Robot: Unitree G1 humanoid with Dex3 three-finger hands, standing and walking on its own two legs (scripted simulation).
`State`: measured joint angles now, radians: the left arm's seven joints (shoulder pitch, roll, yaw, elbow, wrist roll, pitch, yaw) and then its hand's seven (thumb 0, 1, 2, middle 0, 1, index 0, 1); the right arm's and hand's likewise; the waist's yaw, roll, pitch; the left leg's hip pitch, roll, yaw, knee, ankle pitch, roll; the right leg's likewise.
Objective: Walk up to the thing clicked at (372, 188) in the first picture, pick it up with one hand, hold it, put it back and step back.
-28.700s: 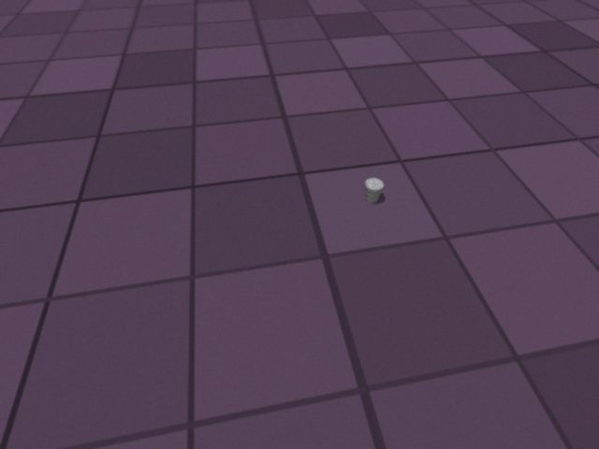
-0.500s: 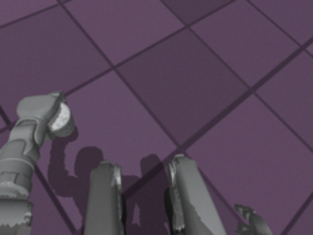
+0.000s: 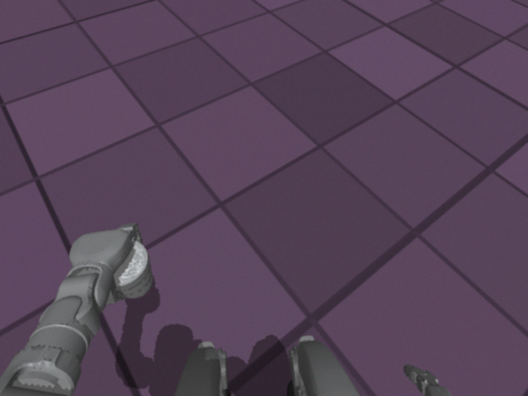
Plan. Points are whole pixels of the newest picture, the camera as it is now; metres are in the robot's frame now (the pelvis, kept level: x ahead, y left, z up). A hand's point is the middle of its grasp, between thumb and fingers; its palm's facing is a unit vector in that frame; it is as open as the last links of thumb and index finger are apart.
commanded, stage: lift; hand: left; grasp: from above
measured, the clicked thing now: (129, 273) +0.36 +0.23 -0.12
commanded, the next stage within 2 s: hold in 0.54 s
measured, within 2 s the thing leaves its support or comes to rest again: neither
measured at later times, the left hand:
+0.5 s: hand (114, 240) +0.37 +0.22 +0.00, palm faces -0.45 -0.08 -0.89, open 11.1 cm
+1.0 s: hand (100, 224) +0.37 +0.22 +0.06, palm faces -0.45 -0.05 -0.89, open 11.1 cm
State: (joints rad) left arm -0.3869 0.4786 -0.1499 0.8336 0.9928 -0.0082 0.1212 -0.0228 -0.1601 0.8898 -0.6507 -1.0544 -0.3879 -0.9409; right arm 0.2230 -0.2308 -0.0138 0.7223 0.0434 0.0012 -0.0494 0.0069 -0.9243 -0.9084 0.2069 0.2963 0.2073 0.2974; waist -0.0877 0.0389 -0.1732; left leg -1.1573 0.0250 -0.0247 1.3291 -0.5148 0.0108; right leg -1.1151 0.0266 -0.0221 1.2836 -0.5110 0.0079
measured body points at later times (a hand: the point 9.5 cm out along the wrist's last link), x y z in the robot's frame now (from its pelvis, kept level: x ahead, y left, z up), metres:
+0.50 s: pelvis +0.05 -0.01 +0.08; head +0.11 -0.01 +0.53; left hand +0.39 +0.22 +0.05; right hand +0.12 -0.28 -0.04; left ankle +0.06 +0.11 -0.61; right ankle +0.06 -0.13 -0.61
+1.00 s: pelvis +0.06 +0.00 +0.11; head +0.08 -0.02 +0.56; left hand +0.39 +0.22 +0.11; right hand +0.16 -0.27 -0.01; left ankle +0.06 +0.11 -0.61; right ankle +0.06 -0.13 -0.61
